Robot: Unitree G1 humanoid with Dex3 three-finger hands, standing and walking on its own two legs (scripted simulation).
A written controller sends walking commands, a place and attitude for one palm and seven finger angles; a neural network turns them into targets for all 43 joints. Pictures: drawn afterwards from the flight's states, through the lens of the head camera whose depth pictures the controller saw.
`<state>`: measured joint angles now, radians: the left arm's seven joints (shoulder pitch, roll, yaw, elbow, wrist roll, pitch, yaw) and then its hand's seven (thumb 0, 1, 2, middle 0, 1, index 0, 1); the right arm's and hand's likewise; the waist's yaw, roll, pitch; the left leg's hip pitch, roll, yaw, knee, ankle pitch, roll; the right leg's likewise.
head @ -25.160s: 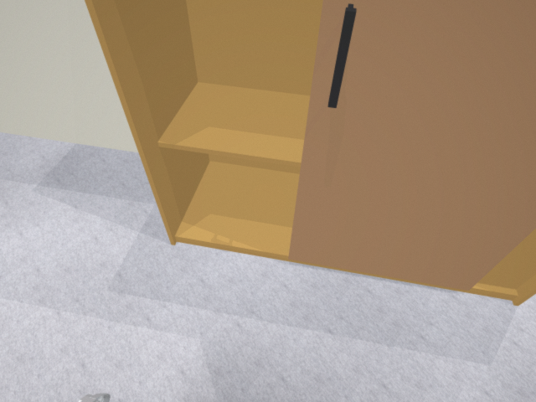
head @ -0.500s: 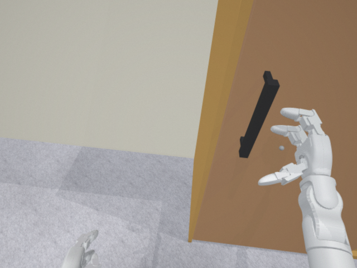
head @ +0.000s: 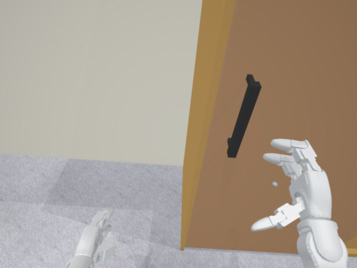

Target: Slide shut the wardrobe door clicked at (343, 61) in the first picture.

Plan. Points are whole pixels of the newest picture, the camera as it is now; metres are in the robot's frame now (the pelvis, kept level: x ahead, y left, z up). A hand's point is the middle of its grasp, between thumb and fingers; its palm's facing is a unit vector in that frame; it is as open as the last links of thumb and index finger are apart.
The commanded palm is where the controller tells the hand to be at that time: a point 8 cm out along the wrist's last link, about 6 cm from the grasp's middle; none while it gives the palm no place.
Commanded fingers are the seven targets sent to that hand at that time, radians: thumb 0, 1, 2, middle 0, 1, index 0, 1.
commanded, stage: slip the hand off the handle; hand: right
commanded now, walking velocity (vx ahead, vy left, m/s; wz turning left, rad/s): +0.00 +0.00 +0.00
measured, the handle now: (240, 119) +0.40 -0.12 +0.17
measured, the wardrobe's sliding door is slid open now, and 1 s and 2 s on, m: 0.00 0.00 0.00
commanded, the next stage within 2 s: draw the hand back to the body in 0.02 s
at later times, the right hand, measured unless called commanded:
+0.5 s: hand (292, 189) +0.23 -0.19 +0.16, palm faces +0.06 +1.00 -0.07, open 14.7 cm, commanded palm +0.19 -0.24 +0.17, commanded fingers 0.00 0.55 -0.20 0.25 1.15 0.25 1.15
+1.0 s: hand (325, 194) +0.22 -0.24 +0.16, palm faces +0.35 +0.88 -0.32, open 12.2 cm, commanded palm +0.17 -0.28 +0.18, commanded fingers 0.00 -0.32 -0.62 0.22 0.64 0.22 0.64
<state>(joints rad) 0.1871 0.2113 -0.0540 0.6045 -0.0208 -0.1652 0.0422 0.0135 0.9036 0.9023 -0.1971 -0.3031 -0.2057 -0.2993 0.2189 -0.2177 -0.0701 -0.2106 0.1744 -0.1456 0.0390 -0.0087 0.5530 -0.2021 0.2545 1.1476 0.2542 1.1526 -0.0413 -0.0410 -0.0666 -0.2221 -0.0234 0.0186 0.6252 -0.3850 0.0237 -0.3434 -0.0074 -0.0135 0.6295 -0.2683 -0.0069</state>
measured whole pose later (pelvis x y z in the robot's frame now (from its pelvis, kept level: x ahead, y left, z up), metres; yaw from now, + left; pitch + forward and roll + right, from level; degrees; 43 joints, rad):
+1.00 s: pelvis +0.02 -0.01 +0.01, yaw +0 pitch -3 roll +0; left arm 0.20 0.22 -0.04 0.65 0.01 -0.14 0.07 0.01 0.90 0.90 -0.20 -0.30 -0.21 -0.30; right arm 0.43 -0.33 -0.22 -0.38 0.09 -0.08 -0.09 0.00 0.02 -0.46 0.24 0.84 0.24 0.84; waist -0.07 -0.04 -0.01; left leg -0.07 -0.01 0.00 0.46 -0.33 0.01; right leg -0.21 0.00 -0.03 0.51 -0.24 -0.02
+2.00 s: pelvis +0.01 -0.01 +0.01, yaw +2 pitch -2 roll +2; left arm 0.17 0.24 -0.01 0.62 0.00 -0.04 0.06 0.01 0.90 0.90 -0.20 -0.30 -0.21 -0.30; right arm 0.42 -0.39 -0.40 -0.38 0.06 -0.16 -0.10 0.02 -0.89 -0.90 0.21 0.30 0.21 0.30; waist -0.06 -0.05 0.01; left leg -0.10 -0.04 -0.01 0.41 -0.28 0.00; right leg -0.25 -0.03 -0.04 0.50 -0.23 -0.02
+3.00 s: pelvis -0.11 -0.06 +0.00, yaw +0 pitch +1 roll +2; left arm 0.21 0.22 0.01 0.61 0.02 -0.07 0.06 0.01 0.90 0.90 -0.20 -0.30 -0.21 -0.30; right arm 0.49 -0.43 -0.41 -0.56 0.02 -0.26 -0.15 0.02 -0.89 -0.90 0.21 0.30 0.21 0.30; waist -0.01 0.05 0.01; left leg -0.40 -0.01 -0.06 0.59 -0.22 -0.04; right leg -0.43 0.01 0.01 0.61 -0.19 -0.03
